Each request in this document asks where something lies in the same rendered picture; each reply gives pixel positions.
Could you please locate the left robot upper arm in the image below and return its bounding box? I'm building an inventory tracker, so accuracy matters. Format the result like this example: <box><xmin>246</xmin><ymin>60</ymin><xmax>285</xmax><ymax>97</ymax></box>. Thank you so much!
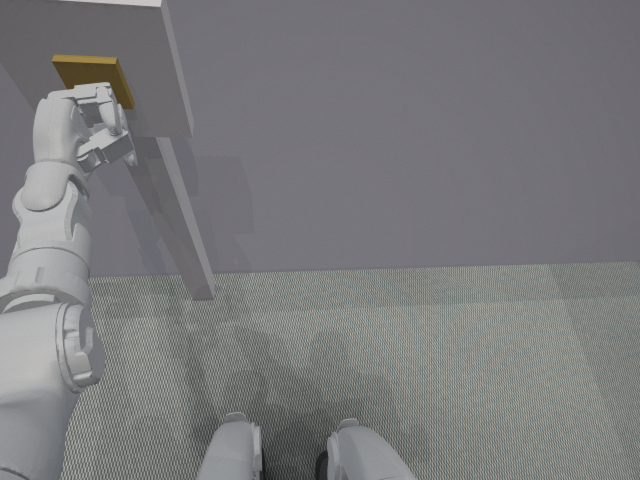
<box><xmin>0</xmin><ymin>302</ymin><xmax>105</xmax><ymax>480</ymax></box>

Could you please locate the left robot hand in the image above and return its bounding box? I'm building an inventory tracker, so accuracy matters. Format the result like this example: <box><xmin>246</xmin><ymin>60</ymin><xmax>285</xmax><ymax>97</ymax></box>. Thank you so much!
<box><xmin>33</xmin><ymin>82</ymin><xmax>138</xmax><ymax>182</ymax></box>

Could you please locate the robot right shin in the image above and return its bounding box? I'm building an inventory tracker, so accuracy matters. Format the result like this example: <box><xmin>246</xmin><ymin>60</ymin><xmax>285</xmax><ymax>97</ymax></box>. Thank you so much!
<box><xmin>327</xmin><ymin>419</ymin><xmax>359</xmax><ymax>480</ymax></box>

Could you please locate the button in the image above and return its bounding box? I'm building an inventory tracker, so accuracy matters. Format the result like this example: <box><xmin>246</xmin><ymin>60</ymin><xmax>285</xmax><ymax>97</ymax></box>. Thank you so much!
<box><xmin>52</xmin><ymin>54</ymin><xmax>135</xmax><ymax>109</ymax></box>

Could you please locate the panel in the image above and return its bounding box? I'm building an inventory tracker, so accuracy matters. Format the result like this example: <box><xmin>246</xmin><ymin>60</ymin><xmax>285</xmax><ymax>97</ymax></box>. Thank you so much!
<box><xmin>0</xmin><ymin>0</ymin><xmax>215</xmax><ymax>301</ymax></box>

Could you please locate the right robot thigh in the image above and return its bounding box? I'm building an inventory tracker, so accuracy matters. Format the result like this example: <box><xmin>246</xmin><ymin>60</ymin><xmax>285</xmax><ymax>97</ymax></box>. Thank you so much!
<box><xmin>327</xmin><ymin>426</ymin><xmax>417</xmax><ymax>480</ymax></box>

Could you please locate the robot left forearm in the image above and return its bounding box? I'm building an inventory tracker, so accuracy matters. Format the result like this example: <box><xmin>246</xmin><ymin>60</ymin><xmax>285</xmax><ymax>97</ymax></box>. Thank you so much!
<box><xmin>0</xmin><ymin>162</ymin><xmax>93</xmax><ymax>314</ymax></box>

